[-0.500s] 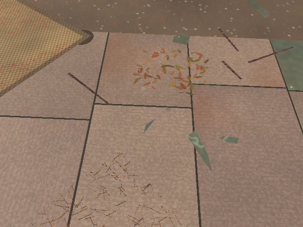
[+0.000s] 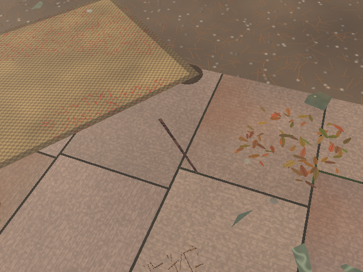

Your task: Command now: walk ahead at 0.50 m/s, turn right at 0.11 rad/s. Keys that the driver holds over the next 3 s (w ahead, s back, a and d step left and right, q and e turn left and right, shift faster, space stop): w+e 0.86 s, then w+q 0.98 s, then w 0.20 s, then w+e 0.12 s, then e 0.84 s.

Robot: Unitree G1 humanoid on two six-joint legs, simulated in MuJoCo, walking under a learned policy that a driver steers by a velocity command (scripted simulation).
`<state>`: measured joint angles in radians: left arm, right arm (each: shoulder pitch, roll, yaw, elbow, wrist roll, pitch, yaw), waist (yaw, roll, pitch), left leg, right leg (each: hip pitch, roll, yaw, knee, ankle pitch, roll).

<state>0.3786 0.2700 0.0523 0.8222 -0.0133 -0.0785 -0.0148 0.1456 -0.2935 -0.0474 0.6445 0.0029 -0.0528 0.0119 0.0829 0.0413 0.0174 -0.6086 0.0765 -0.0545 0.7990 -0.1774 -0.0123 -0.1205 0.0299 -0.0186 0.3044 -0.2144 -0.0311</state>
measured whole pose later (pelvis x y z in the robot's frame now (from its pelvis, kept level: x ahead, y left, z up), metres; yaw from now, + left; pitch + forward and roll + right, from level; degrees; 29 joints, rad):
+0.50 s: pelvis +0.25 +0.02 +0.00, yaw -15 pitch +1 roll +3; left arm 0.14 0.31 0.07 0.70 -0.02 -0.02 -0.03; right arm 0.33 -0.29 -0.08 0.82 -0.01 -0.09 0.00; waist -0.07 -0.04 0.02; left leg 0.00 -0.01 0.18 0.24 -0.25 0.00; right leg -0.68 -0.10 0.04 0.81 -0.04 0.01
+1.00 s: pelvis +0.50 -0.12 +0.00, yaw -30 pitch +1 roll +0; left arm 0.32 0.28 0.05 0.73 -0.01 -0.06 0.00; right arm 0.08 -0.30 -0.05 0.73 0.00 -0.09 0.02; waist 0.06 0.04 0.04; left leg -0.66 0.10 -0.06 0.66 0.07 -0.05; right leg -0.10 0.11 0.08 0.30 -0.22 -0.09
